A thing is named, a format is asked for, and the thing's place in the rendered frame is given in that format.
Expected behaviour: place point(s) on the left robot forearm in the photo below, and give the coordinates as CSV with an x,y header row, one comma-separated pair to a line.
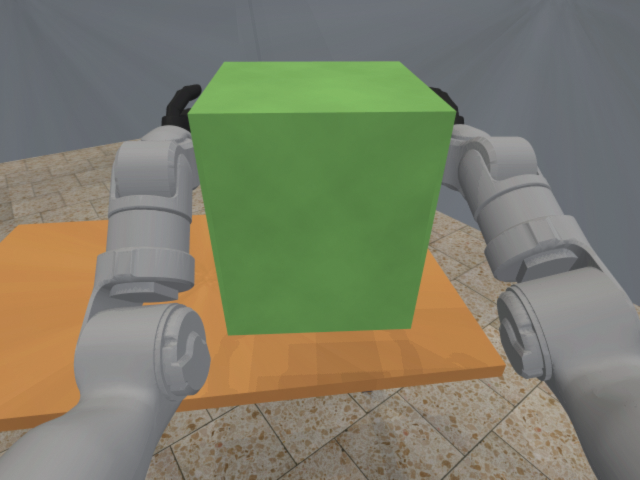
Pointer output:
x,y
150,211

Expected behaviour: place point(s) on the right robot upper arm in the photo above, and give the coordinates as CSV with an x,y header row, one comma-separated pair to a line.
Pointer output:
x,y
575,331

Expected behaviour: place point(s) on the carton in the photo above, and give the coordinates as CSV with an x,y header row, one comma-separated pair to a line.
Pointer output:
x,y
320,182

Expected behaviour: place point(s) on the right robot forearm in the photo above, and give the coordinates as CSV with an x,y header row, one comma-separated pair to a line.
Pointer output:
x,y
527,234

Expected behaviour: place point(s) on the table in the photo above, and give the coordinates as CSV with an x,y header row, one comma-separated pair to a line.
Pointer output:
x,y
47,274

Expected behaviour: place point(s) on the robot left hand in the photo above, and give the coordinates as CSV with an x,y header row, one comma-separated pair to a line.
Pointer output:
x,y
176,115

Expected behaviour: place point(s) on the robot right hand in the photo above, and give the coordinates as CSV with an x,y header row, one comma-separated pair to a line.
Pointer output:
x,y
447,99

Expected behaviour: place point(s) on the left robot upper arm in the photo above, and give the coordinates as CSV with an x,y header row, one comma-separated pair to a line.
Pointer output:
x,y
134,366

